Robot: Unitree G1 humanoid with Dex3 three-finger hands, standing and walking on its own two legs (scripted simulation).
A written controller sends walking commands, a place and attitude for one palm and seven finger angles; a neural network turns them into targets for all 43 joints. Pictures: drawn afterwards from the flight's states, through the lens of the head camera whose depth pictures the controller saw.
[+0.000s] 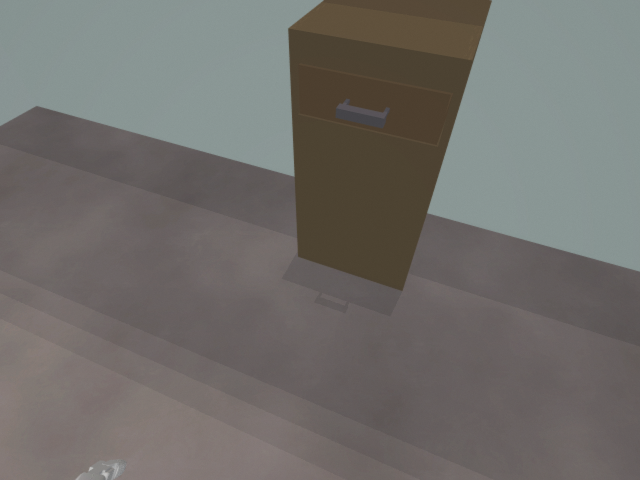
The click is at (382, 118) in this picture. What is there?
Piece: drawer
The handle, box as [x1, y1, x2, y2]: [336, 99, 389, 127]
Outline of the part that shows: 336,107 336,117 378,127 383,126 385,122 385,117 389,110 389,108 386,107 382,113 350,106 348,104 349,99 346,99 342,104 339,103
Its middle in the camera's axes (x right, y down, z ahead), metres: +0.11 -0.33 +0.99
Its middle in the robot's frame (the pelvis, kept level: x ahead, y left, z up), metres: +0.97 -0.06 -0.04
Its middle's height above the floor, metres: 0.73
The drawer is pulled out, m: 0.00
